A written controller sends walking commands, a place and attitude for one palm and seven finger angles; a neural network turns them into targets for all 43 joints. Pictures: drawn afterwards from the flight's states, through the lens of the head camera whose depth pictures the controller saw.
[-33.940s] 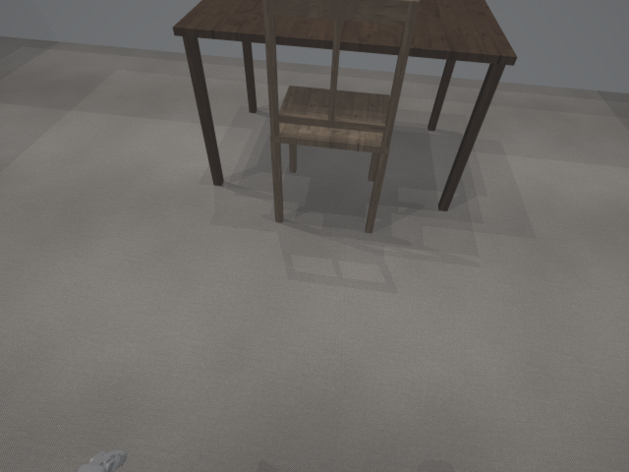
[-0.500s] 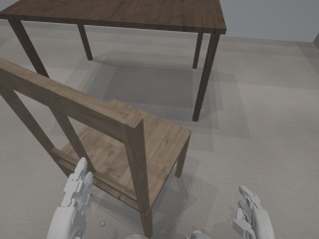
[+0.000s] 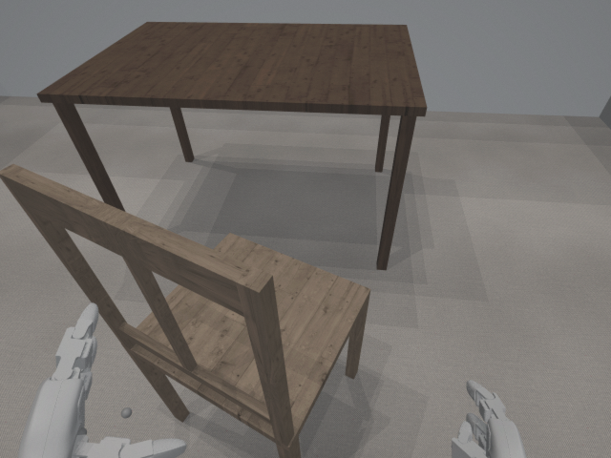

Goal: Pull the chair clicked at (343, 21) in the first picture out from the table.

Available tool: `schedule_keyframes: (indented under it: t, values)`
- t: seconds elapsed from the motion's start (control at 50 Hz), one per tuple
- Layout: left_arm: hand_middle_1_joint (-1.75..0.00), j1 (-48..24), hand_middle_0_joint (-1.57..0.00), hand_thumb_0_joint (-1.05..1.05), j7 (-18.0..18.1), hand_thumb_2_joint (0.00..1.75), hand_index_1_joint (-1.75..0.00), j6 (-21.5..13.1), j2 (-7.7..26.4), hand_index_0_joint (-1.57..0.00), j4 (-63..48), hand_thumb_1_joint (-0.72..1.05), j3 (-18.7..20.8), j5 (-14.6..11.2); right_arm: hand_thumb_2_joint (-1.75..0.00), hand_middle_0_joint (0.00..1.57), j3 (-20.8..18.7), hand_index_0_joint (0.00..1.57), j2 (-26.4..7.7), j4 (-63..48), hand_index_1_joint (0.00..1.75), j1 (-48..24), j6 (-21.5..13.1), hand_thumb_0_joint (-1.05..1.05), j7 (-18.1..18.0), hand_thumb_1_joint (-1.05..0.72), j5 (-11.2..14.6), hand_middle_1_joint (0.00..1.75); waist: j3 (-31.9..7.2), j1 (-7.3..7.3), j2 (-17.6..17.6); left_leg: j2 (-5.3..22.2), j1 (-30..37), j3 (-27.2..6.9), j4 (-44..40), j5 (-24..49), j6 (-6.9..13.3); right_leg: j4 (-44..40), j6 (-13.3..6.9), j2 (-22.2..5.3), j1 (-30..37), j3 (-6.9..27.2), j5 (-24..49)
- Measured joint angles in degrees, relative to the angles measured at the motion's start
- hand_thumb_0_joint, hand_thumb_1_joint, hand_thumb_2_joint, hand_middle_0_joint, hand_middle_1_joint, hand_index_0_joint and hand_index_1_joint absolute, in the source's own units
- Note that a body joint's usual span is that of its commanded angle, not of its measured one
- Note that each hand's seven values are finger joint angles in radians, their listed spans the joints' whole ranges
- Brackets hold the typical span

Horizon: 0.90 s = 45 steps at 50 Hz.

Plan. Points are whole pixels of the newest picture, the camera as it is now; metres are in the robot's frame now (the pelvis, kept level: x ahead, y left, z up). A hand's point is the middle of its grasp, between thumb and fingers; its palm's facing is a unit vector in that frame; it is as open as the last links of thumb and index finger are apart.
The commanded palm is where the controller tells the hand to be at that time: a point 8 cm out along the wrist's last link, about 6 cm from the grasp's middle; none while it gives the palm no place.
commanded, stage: draw the hand back to the body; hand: left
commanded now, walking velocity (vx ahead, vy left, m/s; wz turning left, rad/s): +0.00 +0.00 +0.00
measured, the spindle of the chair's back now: (166, 319) +0.33 +0.26 -0.03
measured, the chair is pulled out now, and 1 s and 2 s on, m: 0.56 0.56 0.56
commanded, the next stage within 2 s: step back with the hand held close in 0.82 s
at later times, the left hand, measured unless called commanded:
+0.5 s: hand (31, 298) +0.20 +0.27 +0.21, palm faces +0.50 -0.76 -0.42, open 8.7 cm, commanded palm +0.15 +0.30 +0.21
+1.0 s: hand (38, 301) +0.20 +0.26 +0.21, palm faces +0.48 -0.78 -0.40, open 7.4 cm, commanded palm +0.15 +0.30 +0.21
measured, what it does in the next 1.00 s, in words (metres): stands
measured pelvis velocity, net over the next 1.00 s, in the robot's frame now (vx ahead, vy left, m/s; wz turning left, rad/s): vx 0.00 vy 0.00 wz -0.02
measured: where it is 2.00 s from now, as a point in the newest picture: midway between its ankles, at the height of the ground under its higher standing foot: outside the picture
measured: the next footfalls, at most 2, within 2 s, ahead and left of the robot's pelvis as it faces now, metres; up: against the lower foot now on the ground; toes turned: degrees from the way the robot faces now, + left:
none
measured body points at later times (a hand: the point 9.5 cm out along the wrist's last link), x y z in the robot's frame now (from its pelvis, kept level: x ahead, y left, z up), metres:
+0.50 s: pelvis +0.02 +0.00 +0.03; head -0.01 -0.02 +0.48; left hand +0.17 +0.30 +0.23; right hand +0.20 -0.22 -0.05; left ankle -0.03 +0.12 -0.70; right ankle +0.02 -0.12 -0.70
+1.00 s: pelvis +0.00 +0.00 +0.04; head -0.02 -0.02 +0.49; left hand +0.17 +0.30 +0.23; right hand +0.19 -0.22 -0.05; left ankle -0.03 +0.12 -0.70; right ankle +0.02 -0.12 -0.70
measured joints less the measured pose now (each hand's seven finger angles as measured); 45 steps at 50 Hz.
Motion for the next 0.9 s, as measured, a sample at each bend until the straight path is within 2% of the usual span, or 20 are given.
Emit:
schedule_keyframes:
  t: [0.1,0.22,0.52,0.58,0.66,0.76,0.9]
  values:
    - [-0.11,-2.6,-0.08,0.0,1.2,0.45,-0.11,-0.3,1.8,-0.08,0.6,-0.02,3.1,0.1,-0.9,0.2,0.6,0.2,-0.3,2.4,0.3,-0.3,-1.0,0.01,0.3,-0.9,-0.2,0.3,1.4,0.24,-0.1,0.1,5.6,0.0,-4.7,1.7,0.0,-4.4,0.0,0.1,5.5,-0.1,1.4]
    - [-0.15,-6.7,-0.11,0.0,1.5,0.56,-0.15,-2.2,2.1,-0.11,1.3,0.2,7.0,0.1,-0.9,0.2,0.9,0.2,-0.5,5.3,0.3,-1.6,-2.6,0.01,1.4,-0.9,-0.6,0.3,3.3,0.61,0.4,0.0,11.0,0.3,-10.0,3.7,0.2,-9.1,0.2,0.0,10.7,0.3,3.1]
    - [-0.26,-15.9,-0.18,0.01,0.5,0.81,-0.26,-5.8,4.2,-0.19,4.0,0.72,16.4,-0.7,-0.9,0.2,0.5,0.2,-0.8,10.3,0.3,-3.8,-3.4,0.01,3.5,-0.9,-1.6,0.3,6.5,1.51,0.5,0.2,18.6,0.8,-19.8,8.1,0.1,-17.7,0.2,0.2,17.7,0.7,6.9]
    - [-0.28,-16.1,-0.19,0.01,0.2,0.85,-0.28,-6.3,3.2,-0.2,5.0,0.79,16.5,-0.9,-0.9,0.2,0.0,0.2,-1.0,10.7,0.3,-4.4,-2.9,0.01,4.0,-0.9,-1.6,0.3,6.9,1.25,0.7,0.2,19.2,1.1,-20.9,8.7,0.2,-18.6,0.3,0.3,18.1,1.0,7.5]
    - [-0.29,-15.0,-0.2,0.01,-0.7,0.88,-0.29,-5.9,2.0,-0.2,5.6,0.85,14.7,-0.8,-0.9,0.2,-0.4,0.2,-1.1,10.9,0.3,-4.5,-2.3,0.01,4.3,-0.9,-1.8,0.3,7.3,1.15,0.4,0.3,19.7,1.4,-22.0,9.3,0.2,-19.5,0.3,0.4,18.4,1.2,8.1]
    - [-0.29,-13.6,-0.21,0.02,-0.8,0.89,-0.29,-5.4,2.5,-0.21,4.5,0.88,13.6,-0.5,-0.9,0.2,-0.4,0.2,-1.2,11.2,0.3,-3.8,-2.7,0.01,4.1,-0.9,-1.8,0.3,7.2,1.35,-0.1,0.5,20.6,1.3,-22.8,9.6,0.0,-20.6,0.1,0.6,19.5,1.2,8.6]
    - [-0.3,-15.2,-0.21,0.02,-0.4,0.9,-0.3,-6.3,3.1,-0.21,4.5,0.89,15.1,-0.4,-0.9,0.2,-0.3,0.2,-1.1,11.5,0.3,-4.4,-2.9,0.01,3.9,-0.9,-1.8,0.3,7.5,1.51,0.3,0.6,21.5,1.3,-23.2,10.0,0.0,-21.1,0.1,0.7,20.5,1.1,8.9]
